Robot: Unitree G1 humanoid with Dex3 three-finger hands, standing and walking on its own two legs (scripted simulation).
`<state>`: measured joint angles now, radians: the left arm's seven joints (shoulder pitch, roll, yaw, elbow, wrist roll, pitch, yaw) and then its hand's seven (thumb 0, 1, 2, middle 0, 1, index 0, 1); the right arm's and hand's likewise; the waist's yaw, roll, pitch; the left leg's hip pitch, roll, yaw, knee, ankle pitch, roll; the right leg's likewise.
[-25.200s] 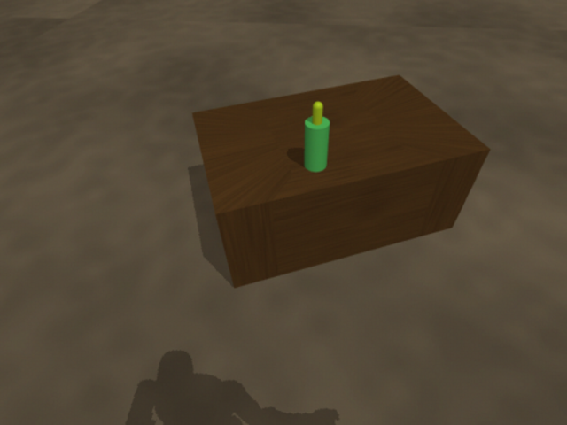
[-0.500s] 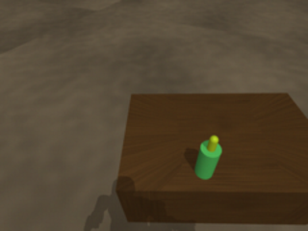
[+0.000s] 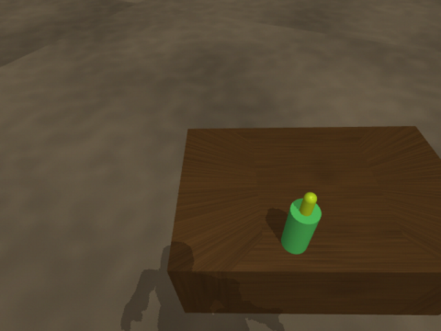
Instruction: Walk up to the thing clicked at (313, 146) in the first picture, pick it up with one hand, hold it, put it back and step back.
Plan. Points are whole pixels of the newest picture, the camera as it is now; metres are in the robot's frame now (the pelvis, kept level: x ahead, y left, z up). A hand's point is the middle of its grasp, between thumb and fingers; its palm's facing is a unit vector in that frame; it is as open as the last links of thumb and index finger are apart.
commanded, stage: stand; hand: right
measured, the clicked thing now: (301, 221) +0.45 -0.19 -0.20
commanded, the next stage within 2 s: step back in 1.08 s
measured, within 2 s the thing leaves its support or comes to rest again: neither
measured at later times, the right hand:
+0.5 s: hand out of the picture +0.08 -0.25 -0.16, palm faces -0.02 +0.94 -0.35, open 7.4 cm
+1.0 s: hand out of the picture +0.08 -0.25 -0.16, palm faces -0.02 +0.94 -0.35, open 7.4 cm
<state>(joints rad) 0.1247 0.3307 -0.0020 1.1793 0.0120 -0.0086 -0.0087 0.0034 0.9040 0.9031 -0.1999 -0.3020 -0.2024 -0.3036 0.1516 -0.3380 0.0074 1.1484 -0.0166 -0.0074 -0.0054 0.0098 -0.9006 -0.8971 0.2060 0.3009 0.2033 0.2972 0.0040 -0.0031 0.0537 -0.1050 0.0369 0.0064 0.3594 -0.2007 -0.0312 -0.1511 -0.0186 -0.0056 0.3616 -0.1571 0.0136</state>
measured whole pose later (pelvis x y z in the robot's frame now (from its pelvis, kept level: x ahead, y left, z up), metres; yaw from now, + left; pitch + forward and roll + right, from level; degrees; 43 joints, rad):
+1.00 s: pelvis +0.02 +0.01 +0.00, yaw +0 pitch -3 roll +0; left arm 0.11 0.34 0.00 1.16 0.01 -0.01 -0.01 0.00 0.90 0.90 -0.20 -0.30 -0.20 -0.30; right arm 0.13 -0.35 0.00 1.14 -0.01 -0.01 0.00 0.01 -0.90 -0.90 0.21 0.30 0.20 0.30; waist 0.00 0.00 0.05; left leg -0.07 0.03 0.01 0.32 -0.20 -0.02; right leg -0.12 -0.03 0.00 0.32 -0.16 0.02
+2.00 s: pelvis -0.15 +0.04 -0.02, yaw -5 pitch -2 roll +1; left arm 0.15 0.35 0.06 0.84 0.02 0.04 0.00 0.00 0.90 0.90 -0.20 -0.30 -0.20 -0.30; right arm 0.13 -0.39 -0.05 0.88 0.01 0.05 -0.03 0.01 -0.90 -0.90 0.21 0.30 0.20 0.30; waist 0.01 0.01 0.17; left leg -0.44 -0.07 -0.09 1.06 -0.53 0.00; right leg -0.28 0.03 0.06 0.64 -0.32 -0.03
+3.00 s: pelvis -0.45 +0.01 -0.03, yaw +0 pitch -3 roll +2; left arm 0.09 0.39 0.06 0.79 0.01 0.07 0.02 0.00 0.90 0.90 -0.20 -0.30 -0.20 -0.30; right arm 0.20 -0.37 -0.04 0.89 -0.03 0.04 -0.01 0.01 -0.90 -0.90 0.21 0.30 0.20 0.30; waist 0.01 -0.04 0.19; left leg -0.30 -0.05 -0.02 0.68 -0.34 0.01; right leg -0.45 -0.02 0.05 0.90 -0.48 -0.01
